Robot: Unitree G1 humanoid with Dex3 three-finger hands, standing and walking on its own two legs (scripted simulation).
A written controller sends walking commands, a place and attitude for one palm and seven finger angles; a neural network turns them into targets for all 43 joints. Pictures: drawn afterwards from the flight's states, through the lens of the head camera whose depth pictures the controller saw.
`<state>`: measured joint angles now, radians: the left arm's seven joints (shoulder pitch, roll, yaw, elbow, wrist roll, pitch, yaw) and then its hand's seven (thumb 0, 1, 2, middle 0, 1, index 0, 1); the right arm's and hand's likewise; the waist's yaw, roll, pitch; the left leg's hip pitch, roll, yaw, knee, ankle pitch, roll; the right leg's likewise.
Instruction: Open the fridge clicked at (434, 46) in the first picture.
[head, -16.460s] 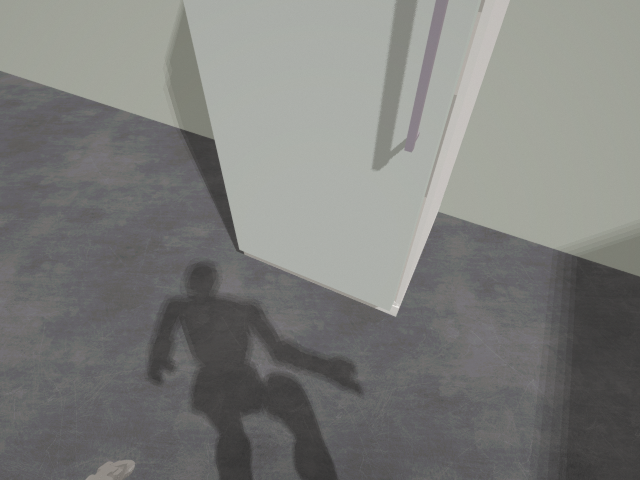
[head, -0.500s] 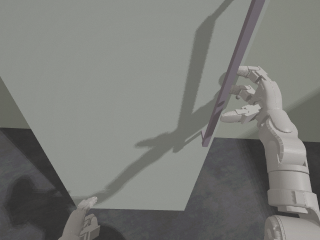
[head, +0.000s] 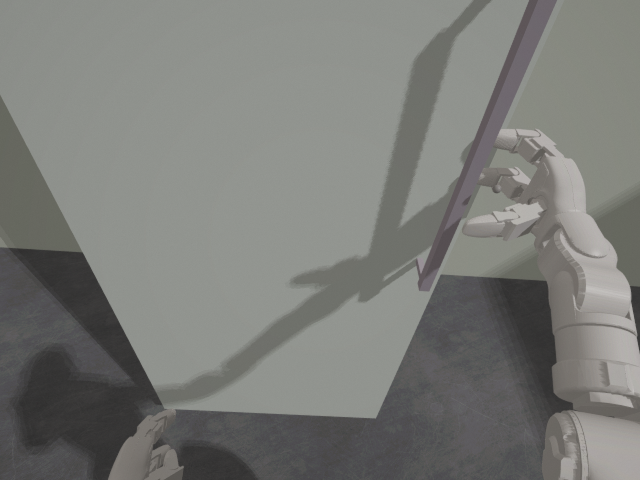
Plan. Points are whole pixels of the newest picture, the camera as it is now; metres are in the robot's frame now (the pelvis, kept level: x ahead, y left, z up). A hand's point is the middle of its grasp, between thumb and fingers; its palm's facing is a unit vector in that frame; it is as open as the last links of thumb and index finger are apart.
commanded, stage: slide the fingers in behind the handle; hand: right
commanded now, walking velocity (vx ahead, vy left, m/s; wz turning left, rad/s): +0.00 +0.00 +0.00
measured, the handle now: (467, 161) +0.44 -0.13 +0.22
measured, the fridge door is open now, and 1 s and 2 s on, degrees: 0 0 0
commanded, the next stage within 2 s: grip the handle and tug to test in 1.60 s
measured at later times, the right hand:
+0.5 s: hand (480, 192) +0.40 -0.14 +0.21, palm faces -0.02 +1.00 -0.01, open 14.0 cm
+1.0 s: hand (454, 194) +0.39 -0.11 +0.21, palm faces -0.04 +1.00 -0.01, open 14.0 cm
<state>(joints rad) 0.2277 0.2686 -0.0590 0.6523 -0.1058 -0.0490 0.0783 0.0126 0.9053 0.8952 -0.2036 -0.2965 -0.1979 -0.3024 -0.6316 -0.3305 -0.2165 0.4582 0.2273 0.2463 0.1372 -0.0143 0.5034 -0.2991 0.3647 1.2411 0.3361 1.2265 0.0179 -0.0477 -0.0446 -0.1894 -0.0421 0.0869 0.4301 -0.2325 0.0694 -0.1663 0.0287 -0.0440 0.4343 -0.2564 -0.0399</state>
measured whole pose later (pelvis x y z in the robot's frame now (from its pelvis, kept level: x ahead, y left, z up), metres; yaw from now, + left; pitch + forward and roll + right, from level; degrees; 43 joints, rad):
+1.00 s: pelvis +0.01 -0.01 +0.00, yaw +0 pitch -1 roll +0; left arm 0.17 0.23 -0.07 0.64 -0.08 -0.01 0.05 0.01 0.91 0.90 -0.20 -0.30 -0.20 -0.30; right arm -0.53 -0.18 -0.10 0.20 0.21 0.36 0.00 -0.01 0.50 -0.30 0.30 1.20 0.30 1.20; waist 0.00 -0.05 -0.05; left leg -0.17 -0.03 0.08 0.45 -0.26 0.06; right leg -0.14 0.04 -0.05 0.44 -0.28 -0.05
